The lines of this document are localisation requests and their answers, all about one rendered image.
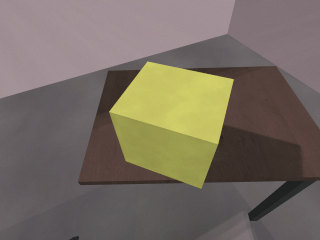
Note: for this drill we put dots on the carton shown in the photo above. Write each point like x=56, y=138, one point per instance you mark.
x=169, y=120

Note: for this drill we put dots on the table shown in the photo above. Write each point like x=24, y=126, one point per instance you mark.
x=267, y=136

